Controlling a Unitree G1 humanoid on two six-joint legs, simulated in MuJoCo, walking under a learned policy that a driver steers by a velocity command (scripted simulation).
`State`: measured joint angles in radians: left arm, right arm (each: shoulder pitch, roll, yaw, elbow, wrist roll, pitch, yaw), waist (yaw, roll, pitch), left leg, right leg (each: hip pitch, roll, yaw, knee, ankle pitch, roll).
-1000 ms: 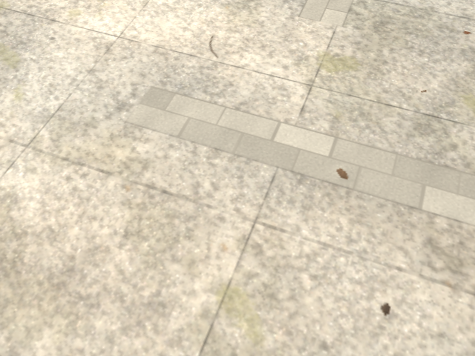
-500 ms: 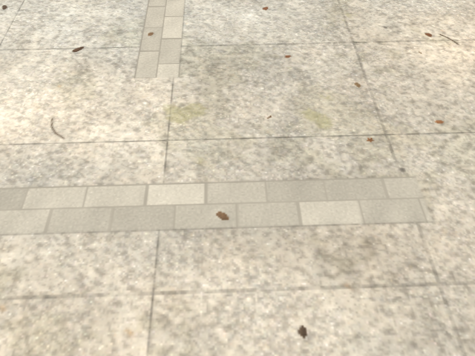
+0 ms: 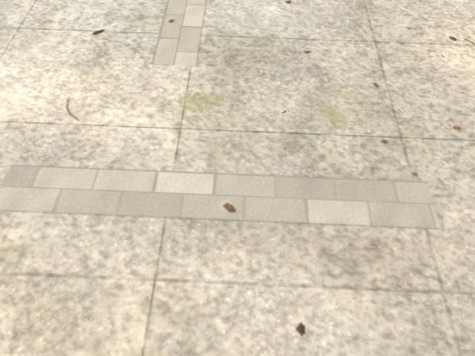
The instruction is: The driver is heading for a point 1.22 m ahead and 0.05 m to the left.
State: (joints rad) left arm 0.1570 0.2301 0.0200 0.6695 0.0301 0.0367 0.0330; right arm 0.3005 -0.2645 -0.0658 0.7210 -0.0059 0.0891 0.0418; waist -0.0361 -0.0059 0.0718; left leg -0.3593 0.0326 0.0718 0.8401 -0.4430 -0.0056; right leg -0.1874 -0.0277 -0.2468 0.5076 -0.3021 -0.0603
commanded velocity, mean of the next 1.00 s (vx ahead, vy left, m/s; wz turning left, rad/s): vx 0.00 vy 0.00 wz -0.11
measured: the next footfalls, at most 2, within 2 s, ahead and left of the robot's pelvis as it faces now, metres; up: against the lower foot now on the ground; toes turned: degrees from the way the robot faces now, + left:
left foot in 0.08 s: +0.02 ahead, +0.11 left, +0.00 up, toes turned +9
right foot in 0.62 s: +0.05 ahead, -0.07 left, +0.00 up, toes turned +5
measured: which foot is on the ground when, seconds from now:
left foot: up 0.00-0.06, down 0.08-0.62, up 0.64-1.00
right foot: down 0.00-0.08, up 0.10-0.60, down 0.62-1.00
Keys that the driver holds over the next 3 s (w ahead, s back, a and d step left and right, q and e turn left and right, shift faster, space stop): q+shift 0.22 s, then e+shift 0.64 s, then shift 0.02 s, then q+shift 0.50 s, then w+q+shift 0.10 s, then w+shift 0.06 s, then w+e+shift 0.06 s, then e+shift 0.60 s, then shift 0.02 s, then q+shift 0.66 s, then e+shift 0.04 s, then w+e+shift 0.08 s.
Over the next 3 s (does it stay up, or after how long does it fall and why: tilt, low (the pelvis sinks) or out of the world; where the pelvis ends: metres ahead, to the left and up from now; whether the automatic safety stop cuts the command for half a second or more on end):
stays up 0.26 0.07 0.01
